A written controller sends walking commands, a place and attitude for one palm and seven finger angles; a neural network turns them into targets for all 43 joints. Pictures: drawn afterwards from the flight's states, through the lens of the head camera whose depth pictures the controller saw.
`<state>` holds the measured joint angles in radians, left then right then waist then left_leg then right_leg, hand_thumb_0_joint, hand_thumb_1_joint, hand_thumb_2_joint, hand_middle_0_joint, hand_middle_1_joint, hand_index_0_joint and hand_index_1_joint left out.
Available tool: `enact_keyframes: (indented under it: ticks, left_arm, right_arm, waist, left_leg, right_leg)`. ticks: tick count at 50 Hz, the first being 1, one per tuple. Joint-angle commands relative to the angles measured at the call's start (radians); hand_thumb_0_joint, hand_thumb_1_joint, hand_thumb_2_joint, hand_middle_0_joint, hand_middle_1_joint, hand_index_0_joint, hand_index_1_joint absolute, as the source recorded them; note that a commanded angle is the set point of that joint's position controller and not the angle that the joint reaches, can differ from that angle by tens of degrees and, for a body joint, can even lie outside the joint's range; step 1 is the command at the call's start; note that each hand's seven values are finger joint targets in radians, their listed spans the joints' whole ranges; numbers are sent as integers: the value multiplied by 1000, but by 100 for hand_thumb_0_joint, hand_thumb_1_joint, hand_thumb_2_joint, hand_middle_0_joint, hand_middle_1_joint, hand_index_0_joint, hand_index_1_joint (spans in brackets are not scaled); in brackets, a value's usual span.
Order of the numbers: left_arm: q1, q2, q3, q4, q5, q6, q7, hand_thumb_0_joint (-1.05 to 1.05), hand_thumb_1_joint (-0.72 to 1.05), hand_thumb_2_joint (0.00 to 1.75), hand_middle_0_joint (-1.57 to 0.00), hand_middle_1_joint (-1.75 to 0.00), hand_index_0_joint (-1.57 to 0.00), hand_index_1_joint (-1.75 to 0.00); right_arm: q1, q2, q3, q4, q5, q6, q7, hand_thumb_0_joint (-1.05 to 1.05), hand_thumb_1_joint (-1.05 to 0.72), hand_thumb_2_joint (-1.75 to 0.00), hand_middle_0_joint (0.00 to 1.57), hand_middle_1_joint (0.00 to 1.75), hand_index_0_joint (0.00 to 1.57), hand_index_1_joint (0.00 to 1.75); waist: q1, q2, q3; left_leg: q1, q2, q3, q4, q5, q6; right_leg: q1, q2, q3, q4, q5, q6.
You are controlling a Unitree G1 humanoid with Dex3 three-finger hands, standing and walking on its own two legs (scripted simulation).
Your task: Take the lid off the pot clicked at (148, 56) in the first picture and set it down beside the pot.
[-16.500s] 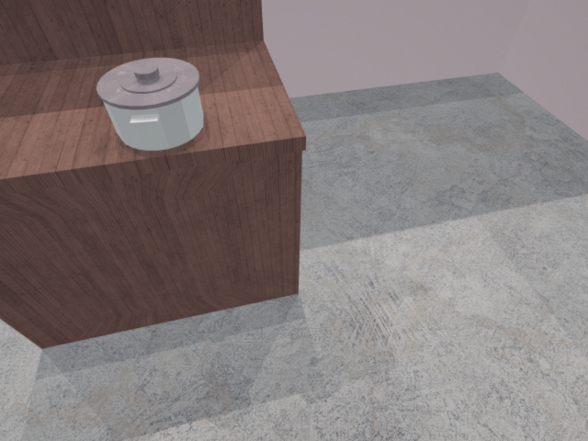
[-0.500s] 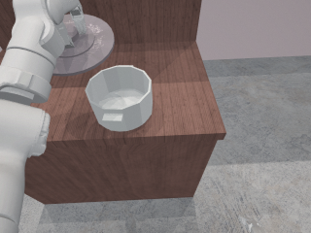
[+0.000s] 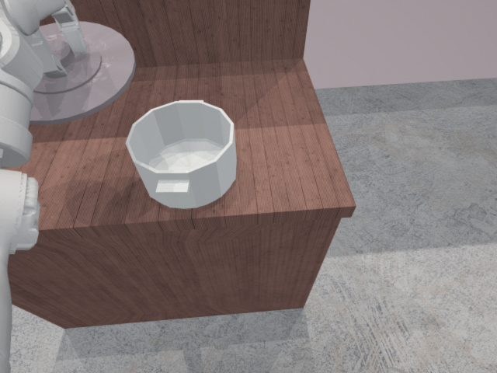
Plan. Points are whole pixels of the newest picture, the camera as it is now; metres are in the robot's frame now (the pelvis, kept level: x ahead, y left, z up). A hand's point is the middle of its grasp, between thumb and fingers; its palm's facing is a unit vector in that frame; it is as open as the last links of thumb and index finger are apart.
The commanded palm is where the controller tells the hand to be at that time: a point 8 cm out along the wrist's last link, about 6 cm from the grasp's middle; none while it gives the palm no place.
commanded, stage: move the lid sideways beside the pot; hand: left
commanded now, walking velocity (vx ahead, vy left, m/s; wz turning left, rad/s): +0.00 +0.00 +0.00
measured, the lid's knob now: (54, 55) +0.50 +0.26 +0.26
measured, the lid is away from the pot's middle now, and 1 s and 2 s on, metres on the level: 0.15 0.24 0.23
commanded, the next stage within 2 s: lower the lid onto the table in 0.90 s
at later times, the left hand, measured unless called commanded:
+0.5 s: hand out of the picture +0.45 +0.30 +0.28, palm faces -0.21 -0.07 -0.97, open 7.4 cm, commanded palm +0.45 +0.30 +0.35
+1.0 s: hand out of the picture +0.46 +0.33 +0.27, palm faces -0.23 -0.07 -0.97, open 7.4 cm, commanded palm +0.46 +0.33 +0.35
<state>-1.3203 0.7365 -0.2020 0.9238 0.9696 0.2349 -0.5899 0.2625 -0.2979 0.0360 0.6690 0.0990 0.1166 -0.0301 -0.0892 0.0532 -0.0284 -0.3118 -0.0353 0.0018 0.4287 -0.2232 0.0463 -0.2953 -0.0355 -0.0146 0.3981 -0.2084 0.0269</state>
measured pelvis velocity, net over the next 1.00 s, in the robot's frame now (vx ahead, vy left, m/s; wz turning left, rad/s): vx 0.00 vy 0.00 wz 0.00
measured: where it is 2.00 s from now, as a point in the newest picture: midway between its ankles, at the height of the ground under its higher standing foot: outside the picture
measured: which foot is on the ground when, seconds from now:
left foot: down 0.00-1.00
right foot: down 0.00-1.00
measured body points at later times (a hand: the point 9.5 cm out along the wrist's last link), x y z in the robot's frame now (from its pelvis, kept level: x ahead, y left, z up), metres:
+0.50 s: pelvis +0.00 +0.00 +0.00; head +0.04 -0.01 +0.45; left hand +0.46 +0.30 +0.33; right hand +0.10 -0.26 -0.13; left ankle -0.01 +0.09 -0.74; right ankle -0.01 -0.14 -0.74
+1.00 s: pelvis +0.00 +0.00 +0.00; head +0.06 -0.01 +0.45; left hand +0.46 +0.33 +0.33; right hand +0.06 -0.27 -0.13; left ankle -0.01 +0.09 -0.74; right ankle -0.01 -0.14 -0.74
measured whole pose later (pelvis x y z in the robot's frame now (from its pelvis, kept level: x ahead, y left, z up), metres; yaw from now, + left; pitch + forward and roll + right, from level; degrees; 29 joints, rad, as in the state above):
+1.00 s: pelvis +0.00 +0.00 +0.00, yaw +0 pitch +7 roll -1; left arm -1.28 0.94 -0.12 0.97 0.99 0.09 -0.62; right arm 0.28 -0.31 0.04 0.68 0.12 0.16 -0.05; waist -0.08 0.05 0.00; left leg -0.34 -0.02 0.00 0.46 -0.24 0.05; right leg -0.29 -0.02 -0.02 0.37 -0.20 0.03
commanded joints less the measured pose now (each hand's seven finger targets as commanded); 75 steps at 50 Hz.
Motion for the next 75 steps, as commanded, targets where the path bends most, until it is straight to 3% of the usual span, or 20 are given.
enact_keyframes:
  ticks: [1,5,6,10,16,20,22,25,26,30,32,35,38,50,53,58,63,65,71,75]
  left_arm:
    - [-639,287,106,-314,20,-12,60,0,64,97,-82,-104,-88,-109]
    - [-512,296,115,-199,4,-13,48,0,64,97,-82,-104,-88,-109]
    - [-566,362,158,-268,23,-20,53,0,64,97,-82,-104,-88,-109]
    - [-481,319,120,-193,11,-24,45,0,64,97,-82,-104,-88,-109]
    - [-548,411,167,-252,29,-47,46,0,64,97,-82,-104,-88,-109]
    - [-522,334,100,-221,6,-57,38,0,64,97,-82,-104,-88,-109]
    - [-510,386,137,-162,24,-70,36,0,64,97,-82,-104,-88,-109]
    - [-536,337,83,-181,0,-82,34,0,64,97,-82,-104,-88,-109]
    - [-569,431,153,-233,23,-93,43,0,64,97,-82,-104,-88,-109]
    - [-527,397,128,-191,7,-111,40,0,64,97,-82,-104,-88,-109]
    - [-503,451,173,-152,19,-123,36,0,64,97,-82,-104,-88,-109]
    - [-500,431,145,-163,9,-129,36,0,64,97,-82,-104,-88,-109]
    - [-487,524,208,-144,34,-145,38,0,64,97,-82,-104,-88,-109]
    - [-536,448,149,-230,6,-144,35,0,64,97,-82,-104,-88,-109]
    - [-507,491,181,-64,27,-98,31,0,64,97,-82,-104,-88,-109]
    - [-587,435,132,-159,37,-77,35,0,64,97,-82,-104,-88,-109]
    - [-464,440,147,-46,32,-79,37,0,64,97,-82,-104,-88,-109]
    - [-495,420,127,-90,16,-78,37,0,64,97,-82,-104,-88,-109]
    - [-493,518,214,-161,34,-95,55,0,64,97,-82,-104,-88,-109]
    - [-444,428,161,-157,7,-87,50,0,64,97,-82,-104,-88,-109]
  right_arm:
    - [-23,-141,-60,-112,-5,-40,-3,0,-90,-90,20,30,20,30]
    - [-14,-154,-57,-112,2,-26,-3,0,-90,-90,20,30,20,30]
    - [-27,-148,-55,-119,0,-24,-1,0,-90,-90,20,30,20,30]
    - [-19,-156,-55,-122,7,-12,-4,0,-90,-90,20,30,20,30]
    - [-21,-150,-49,-116,7,-2,-9,0,-90,-90,20,30,20,30]
    - [-20,-154,-50,-113,11,-3,-16,0,-90,-90,20,30,20,30]
    - [-14,-151,-44,-101,11,0,-21,0,-90,-90,20,30,20,30]
    - [-15,-160,-46,-93,16,2,-23,0,-90,-90,20,30,20,30]
    - [-5,-156,-45,-91,10,-1,-24,0,-90,-90,20,30,20,30]
    - [4,-160,-46,-91,13,-4,-31,0,-90,-90,20,30,20,30]
    - [9,-159,-43,-85,12,1,-30,0,-90,-90,20,30,20,30]
    - [3,-167,-46,-93,16,10,-25,0,-90,-90,20,30,20,30]
    - [16,-164,-40,-94,15,17,-26,0,-90,-90,20,30,20,30]
    - [29,-172,-54,-87,16,13,-26,0,-90,-90,20,30,20,30]
    - [58,-170,-45,-72,19,-3,-20,0,-90,-90,20,30,20,30]
    - [50,-166,-50,-81,15,-16,-19,0,-90,-90,20,30,20,30]
    - [58,-167,-43,-84,18,-19,-18,0,-90,-90,20,30,20,30]
    - [47,-177,-48,-86,21,-14,-17,0,-90,-90,20,30,20,30]
    - [58,-169,-49,-96,14,-23,-20,0,-90,-90,20,30,20,30]
    - [51,-171,-57,-100,16,-23,-15,0,-90,-90,20,30,20,30]
  waist:
    - [7,55,-487]
    - [11,31,-422]
    - [22,20,-463]
    - [8,24,-407]
    - [13,36,-434]
    - [-2,92,-406]
    - [1,21,-384]
    - [-8,88,-368]
    - [5,63,-430]
    - [-2,112,-409]
    - [4,35,-384]
    - [3,107,-391]
    - [11,47,-400]
    - [-3,149,-440]
    - [-2,43,-379]
    - [-9,119,-443]
    - [-6,28,-369]
    - [-7,71,-396]
    - [6,87,-459]
    - [-5,130,-431]
  left_leg:
    - [316,-1,-47,20,469,22]
    - [246,-7,-35,17,454,27]
    - [252,-5,-32,14,444,24]
    - [242,-3,-28,27,467,31]
    - [245,2,-28,20,423,29]
    - [270,0,-28,29,438,34]
    - [229,2,-17,19,359,37]
    - [235,3,-17,12,346,35]
    - [248,4,-22,13,351,35]
    - [271,3,-26,28,437,37]
    - [227,6,-16,19,384,41]
    - [237,6,-16,23,433,37]
    - [205,8,-7,25,414,41]
    - [311,15,-34,43,525,38]
    - [214,4,-16,30,399,40]
    - [288,12,-29,43,485,37]
    - [203,8,-12,39,429,39]
    - [227,11,-17,38,450,35]
    - [261,11,-27,59,510,37]
    - [285,12,-35,69,571,34]
  right_leg:
    - [81,62,-37,-6,299,-69]
    - [98,56,-42,-10,324,-71]
    - [122,58,-35,0,323,-69]
    - [90,59,-43,-9,329,-70]
    - [107,64,-42,-6,297,-66]
    - [63,62,-46,-21,280,-69]
    - [76,68,-49,-20,255,-63]
    - [61,60,-51,-32,244,-67]
    - [100,66,-43,-20,252,-64]
    - [77,64,-49,-29,281,-67]
    - [95,70,-49,-24,279,-62]
    - [89,62,-48,-25,298,-67]
    - [127,68,-45,-13,312,-61]
    - [60,74,-53,-26,294,-66]
    - [95,80,-53,-18,293,-59]
    - [72,79,-54,-10,303,-61]
    - [86,78,-55,-5,315,-56]
    - [83,72,-53,-8,317,-60]
    - [110,76,-42,8,341,-57]
    - [62,76,-53,2,346,-62]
